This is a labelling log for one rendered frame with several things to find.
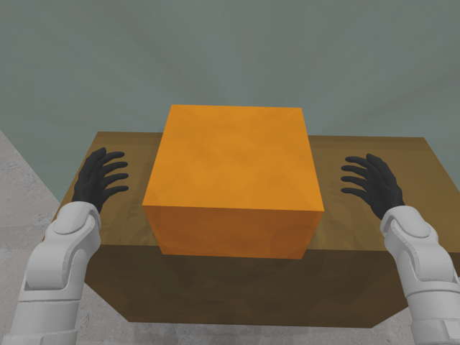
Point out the left robot forearm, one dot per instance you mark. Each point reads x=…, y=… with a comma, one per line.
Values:
x=54, y=276

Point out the right robot hand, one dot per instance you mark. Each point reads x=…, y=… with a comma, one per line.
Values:
x=382, y=192

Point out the pedestal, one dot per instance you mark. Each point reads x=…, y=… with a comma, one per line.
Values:
x=345, y=279

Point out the carton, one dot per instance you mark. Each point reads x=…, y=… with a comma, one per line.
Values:
x=234, y=181

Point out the right robot forearm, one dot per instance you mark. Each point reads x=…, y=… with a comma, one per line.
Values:
x=429, y=280

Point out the left robot hand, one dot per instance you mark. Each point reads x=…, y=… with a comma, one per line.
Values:
x=91, y=183

